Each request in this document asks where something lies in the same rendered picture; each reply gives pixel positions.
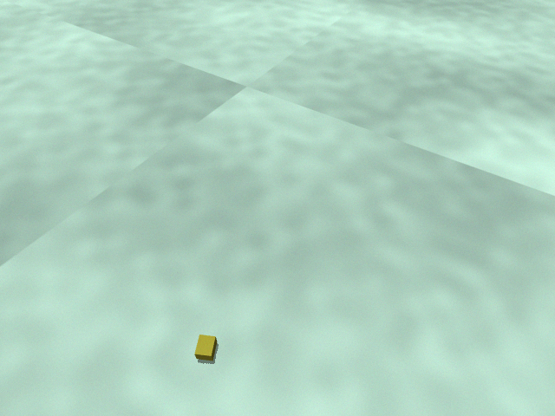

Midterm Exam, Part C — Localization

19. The small box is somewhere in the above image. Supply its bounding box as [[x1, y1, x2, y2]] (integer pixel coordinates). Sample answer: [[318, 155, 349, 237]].
[[195, 335, 217, 361]]

